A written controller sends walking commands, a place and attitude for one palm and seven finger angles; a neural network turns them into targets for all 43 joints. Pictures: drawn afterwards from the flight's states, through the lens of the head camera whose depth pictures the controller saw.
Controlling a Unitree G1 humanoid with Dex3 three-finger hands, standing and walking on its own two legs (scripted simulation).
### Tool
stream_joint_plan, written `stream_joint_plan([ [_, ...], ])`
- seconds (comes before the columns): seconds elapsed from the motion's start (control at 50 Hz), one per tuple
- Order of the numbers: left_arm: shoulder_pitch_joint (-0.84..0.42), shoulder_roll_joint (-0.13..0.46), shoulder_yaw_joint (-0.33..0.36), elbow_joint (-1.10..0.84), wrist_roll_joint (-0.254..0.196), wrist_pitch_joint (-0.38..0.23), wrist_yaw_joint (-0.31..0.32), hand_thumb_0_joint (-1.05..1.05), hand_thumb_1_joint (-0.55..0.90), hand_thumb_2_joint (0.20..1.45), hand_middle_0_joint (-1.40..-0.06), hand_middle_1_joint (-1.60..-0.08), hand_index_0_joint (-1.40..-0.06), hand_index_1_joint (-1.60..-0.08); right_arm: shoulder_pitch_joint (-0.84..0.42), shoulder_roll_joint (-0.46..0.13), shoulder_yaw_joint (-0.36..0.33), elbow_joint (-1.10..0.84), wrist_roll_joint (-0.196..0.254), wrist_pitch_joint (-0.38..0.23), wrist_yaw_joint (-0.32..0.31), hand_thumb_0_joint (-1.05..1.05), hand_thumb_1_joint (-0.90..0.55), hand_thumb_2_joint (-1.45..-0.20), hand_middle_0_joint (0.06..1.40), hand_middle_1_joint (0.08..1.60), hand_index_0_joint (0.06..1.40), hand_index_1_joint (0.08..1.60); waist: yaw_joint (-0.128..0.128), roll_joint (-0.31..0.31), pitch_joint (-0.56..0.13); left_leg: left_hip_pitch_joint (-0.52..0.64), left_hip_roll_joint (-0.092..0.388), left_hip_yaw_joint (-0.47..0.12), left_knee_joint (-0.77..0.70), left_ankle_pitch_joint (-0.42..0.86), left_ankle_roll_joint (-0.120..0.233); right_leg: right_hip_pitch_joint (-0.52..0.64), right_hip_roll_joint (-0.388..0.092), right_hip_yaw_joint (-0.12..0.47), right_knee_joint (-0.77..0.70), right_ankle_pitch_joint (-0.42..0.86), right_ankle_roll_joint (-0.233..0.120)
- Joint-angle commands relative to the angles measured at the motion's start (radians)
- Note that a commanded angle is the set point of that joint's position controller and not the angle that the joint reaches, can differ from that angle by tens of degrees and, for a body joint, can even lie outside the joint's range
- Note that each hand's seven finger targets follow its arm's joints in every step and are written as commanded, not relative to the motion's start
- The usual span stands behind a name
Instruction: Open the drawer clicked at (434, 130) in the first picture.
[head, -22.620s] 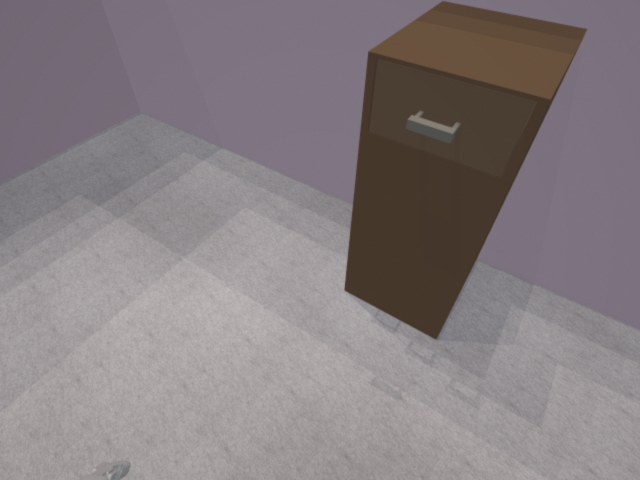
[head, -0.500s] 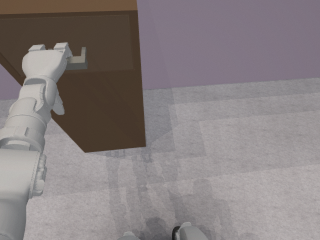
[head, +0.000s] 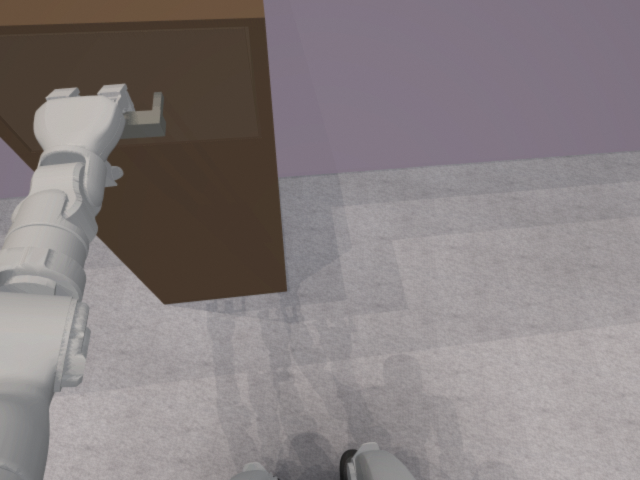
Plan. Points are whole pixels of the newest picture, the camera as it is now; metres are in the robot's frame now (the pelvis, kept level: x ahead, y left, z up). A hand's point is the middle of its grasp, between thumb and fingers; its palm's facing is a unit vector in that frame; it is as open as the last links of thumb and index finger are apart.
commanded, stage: close the thumb around the handle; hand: left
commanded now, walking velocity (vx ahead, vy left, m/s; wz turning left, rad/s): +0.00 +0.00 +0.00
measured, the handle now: (123, 113) +0.57 +0.21 +0.07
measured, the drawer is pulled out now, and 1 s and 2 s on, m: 0.00 0.02 0.07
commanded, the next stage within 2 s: pull the drawer open in 0.26 s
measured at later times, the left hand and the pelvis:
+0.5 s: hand (103, 157) +0.52 +0.24 +0.05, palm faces -0.06 -0.01 -1.00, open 5.7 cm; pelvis +0.00 +0.00 +0.00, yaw +0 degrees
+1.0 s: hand (100, 171) +0.50 +0.24 +0.05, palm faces -0.04 +0.00 -1.00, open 5.7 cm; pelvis +0.01 +0.00 +0.00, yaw +1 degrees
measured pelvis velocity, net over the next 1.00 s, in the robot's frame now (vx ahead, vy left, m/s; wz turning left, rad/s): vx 0.01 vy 0.00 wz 0.02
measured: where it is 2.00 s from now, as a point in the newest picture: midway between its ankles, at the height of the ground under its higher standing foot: outside the picture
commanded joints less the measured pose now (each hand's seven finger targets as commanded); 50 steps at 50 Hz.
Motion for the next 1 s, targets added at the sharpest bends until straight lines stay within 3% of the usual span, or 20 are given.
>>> stream_joint_plan([
  [0.0,-0.425,0.256,0.058,-0.164,-0.004,-0.015,0.029,0.000,0.788,0.852,-0.392,-1.338,-0.392,-1.338,0.190,-0.183,-0.060,-0.027,-0.003,-0.012,-0.020,0.000,-0.900,-0.900,0.200,0.300,0.200,0.300,-0.019,0.045,-0.448,0.267,-0.014,-0.032,-0.040,0.512,-0.008,0.246,0.034,0.001,-0.032,0.356,-0.025],
  [0.02,-0.428,0.214,0.024,-0.158,-0.004,-0.015,0.028,0.000,0.844,0.876,-0.396,-1.344,-0.396,-1.344,0.188,-0.176,-0.059,-0.033,-0.003,-0.014,-0.020,0.000,-0.900,-0.900,0.200,0.300,0.200,0.300,-0.025,0.053,-0.442,0.267,-0.017,-0.031,-0.042,0.502,-0.007,0.239,0.035,-0.002,-0.036,0.344,-0.025],
  [0.04,-0.436,0.234,0.040,-0.158,-0.001,-0.015,0.030,0.000,0.900,0.900,-0.400,-1.350,-0.400,-1.350,0.192,-0.180,-0.061,-0.027,-0.002,-0.014,-0.020,0.000,-0.900,-0.900,0.200,0.300,0.200,0.300,-0.024,0.053,-0.434,0.269,-0.013,-0.034,-0.042,0.499,-0.010,0.227,0.035,-0.004,-0.034,0.336,-0.026],
  [0.1,-0.433,0.226,0.040,-0.178,0.001,-0.018,0.037,0.000,0.900,0.900,-0.400,-1.350,-0.400,-1.350,0.195,-0.180,-0.064,-0.025,-0.005,-0.015,-0.017,0.000,-0.900,-0.900,0.200,0.300,0.200,0.300,-0.020,0.085,-0.461,0.310,-0.009,-0.037,-0.033,0.552,-0.015,0.209,0.038,-0.005,-0.032,0.345,-0.026],
  [0.2,-0.458,0.207,0.017,-0.155,-0.004,-0.009,0.034,0.000,0.900,0.900,-0.400,-1.350,-0.400,-1.350,0.198,-0.180,-0.062,-0.024,-0.001,-0.016,-0.019,0.000,-0.900,-0.900,0.200,0.300,0.200,0.300,-0.038,0.055,-0.434,0.279,-0.012,-0.037,-0.039,0.502,-0.010,0.210,0.037,-0.006,-0.037,0.330,-0.025],
  [0.26,-0.458,0.236,0.043,-0.174,0.003,-0.009,0.039,0.000,0.900,0.900,-0.400,-1.350,-0.400,-1.350,0.195,-0.184,-0.064,-0.021,-0.003,-0.016,-0.017,0.000,-0.900,-0.900,0.200,0.300,0.200,0.300,-0.022,0.083,-0.468,0.308,-0.010,-0.038,-0.035,0.546,-0.015,0.211,0.038,-0.006,-0.031,0.341,-0.028],
  [0.28,-0.467,0.193,0.007,-0.176,0.008,-0.008,0.041,0.000,0.900,0.900,-0.400,-1.350,-0.400,-1.350,0.201,-0.176,-0.065,-0.023,-0.004,-0.018,-0.017,0.000,-0.900,-0.900,0.200,0.300,0.200,0.300,-0.034,0.088,-0.474,0.327,-0.007,-0.043,-0.031,0.571,-0.016,0.197,0.038,-0.008,-0.031,0.344,-0.025],
  [0.36,-0.441,0.196,0.025,-0.177,0.000,-0.005,0.041,0.000,0.900,0.900,-0.400,-1.350,-0.400,-1.350,0.196,-0.178,-0.066,-0.022,-0.006,-0.015,-0.014,0.000,-0.900,-0.900,0.200,0.300,0.200,0.300,-0.025,0.071,-0.472,0.325,-0.007,-0.040,-0.032,0.572,-0.016,0.212,0.040,-0.009,-0.036,0.348,-0.026],
  [0.46,-0.307,0.207,0.059,-0.219,-0.018,-0.012,0.023,0.000,0.900,0.900,-0.400,-1.350,-0.400,-1.350,0.177,-0.175,-0.068,-0.038,-0.004,-0.006,-0.008,0.000,-0.900,-0.900,0.200,0.300,0.200,0.300,0.025,0.080,-0.506,0.361,-0.001,-0.037,-0.041,0.663,-0.022,0.267,0.040,-0.009,-0.033,0.394,-0.027],
  [0.52,-0.256,0.134,0.012,-0.249,-0.025,-0.014,0.016,0.000,0.900,0.900,-0.400,-1.350,-0.400,-1.350,0.162,-0.166,-0.071,-0.052,0.001,-0.006,-0.006,0.000,-0.900,-0.900,0.200,0.300,0.200,0.300,0.026,0.064,-0.458,0.357,0.003,-0.036,-0.055,0.644,-0.019,0.260,0.041,-0.016,-0.046,0.374,-0.025],
  [0.56,-0.207,0.157,0.044,-0.290,-0.029,-0.020,0.016,0.000,0.900,0.900,-0.400,-1.350,-0.400,-1.350,0.151,-0.170,-0.074,-0.059,0.002,-0.001,-0.004,0.000,-0.900,-0.900,0.200,0.300,0.200,0.300,0.049,0.063,-0.488,0.385,0.005,-0.037,-0.056,0.706,-0.023,0.289,0.042,-0.011,-0.044,0.404,-0.028],
  [0.68,-0.077,0.081,0.010,-0.341,-0.037,-0.011,0.021,0.000,0.900,0.900,-0.400,-1.350,-0.400,-1.350,0.127,-0.158,-0.082,-0.071,0.007,0.006,0.003,0.000,-0.900,-0.900,0.200,0.300,0.200,0.300,0.059,0.038,-0.431,0.401,0.010,-0.032,-0.070,0.771,-0.021,0.305,0.040,-0.015,-0.056,0.440,-0.025],
  [0.7,-0.070,0.111,0.041,-0.349,-0.040,-0.009,0.024,0.000,0.900,0.900,-0.400,-1.350,-0.400,-1.350,0.123,-0.163,-0.082,-0.066,0.007,0.009,0.002,0.000,-0.900,-0.900,0.200,0.300,0.200,0.300,0.066,0.007,-0.424,0.389,0.010,-0.030,-0.072,0.765,-0.018,0.320,0.038,-0.014,-0.055,0.452,-0.024],
  [0.74,-0.049,0.090,0.027,-0.375,-0.037,-0.003,0.028,0.000,0.900,0.900,-0.400,-1.350,-0.400,-1.350,0.110,-0.158,-0.081,-0.077,0.010,0.011,0.004,0.000,-0.900,-0.900,0.200,0.300,0.200,0.300,0.070,0.012,-0.423,0.400,0.009,-0.035,-0.081,0.769,-0.022,0.327,0.038,-0.018,-0.056,0.443,-0.027],
  [0.78,-0.332,0.067,-0.045,-0.312,-0.015,0.005,0.045,0.000,0.900,0.900,-0.400,-1.350,-0.400,-1.350,0.130,-0.164,-0.081,-0.031,0.010,0.009,-0.004,0.000,-0.900,-0.900,0.200,0.300,0.200,0.300,-0.022,0.019,-0.295,0.373,0.008,-0.048,-0.078,0.666,-0.028,0.200,0.038,-0.025,-0.069,0.367,-0.023],
  [0.82,-0.280,0.126,0.011,-0.248,-0.003,0.025,0.056,0.000,0.900,0.900,-0.400,-1.350,-0.400,-1.350,0.134,-0.170,-0.077,-0.032,0.006,0.006,-0.004,0.000,-0.900,-0.900,0.200,0.300,0.200,0.300,0.008,0.013,-0.312,0.348,-0.001,-0.043,-0.081,0.624,-0.026,0.218,0.037,-0.022,-0.061,0.346,-0.030],
  [0.86,-0.335,0.157,0.029,-0.263,0.005,0.029,0.064,0.000,0.900,0.900,-0.400,-1.350,-0.400,-1.350,0.140,-0.170,-0.078,-0.032,0.001,0.006,-0.007,0.000,-0.900,-0.900,0.200,0.300,0.200,0.300,0.010,0.042,-0.392,0.375,-0.007,-0.039,-0.069,0.665,-0.028,0.241,0.034,-0.014,-0.049,0.383,-0.032],
  [0.9,-0.357,0.100,-0.013,-0.256,0.002,0.028,0.064,0.000,0.900,0.900,-0.400,-1.350,-0.400,-1.350,0.147,-0.157,-0.080,-0.034,0.001,0.003,-0.006,0.000,-0.900,-0.900,0.200,0.300,0.200,0.300,-0.002,0.058,-0.421,0.398,-0.008,-0.039,-0.053,0.687,-0.032,0.227,0.034,-0.016,-0.043,0.389,-0.029],
  [0.96,-0.385,0.133,0.010,-0.240,0.007,0.030,0.064,0.000,0.900,0.900,-0.400,-1.350,-0.400,-1.350,0.147,-0.161,-0.077,-0.033,-0.003,0.004,-0.010,0.000,-0.900,-0.900,0.200,0.300,0.200,0.300,-0.008,0.035,-0.449,0.388,-0.009,-0.044,-0.042,0.696,-0.029,0.236,0.034,-0.012,-0.034,0.404,-0.027],
  [0.98,-0.382,0.086,-0.031,-0.220,0.003,0.031,0.060,0.000,0.900,0.900,-0.400,-1.350,-0.400,-1.350,0.146,-0.152,-0.076,-0.041,-0.001,0.001,-0.010,0.000,-0.900,-0.900,0.200,0.300,0.200,0.300,-0.019,0.036,-0.430,0.375,-0.012,-0.038,-0.042,0.657,-0.023,0.231,0.034,-0.010,-0.043,0.391,-0.023],
])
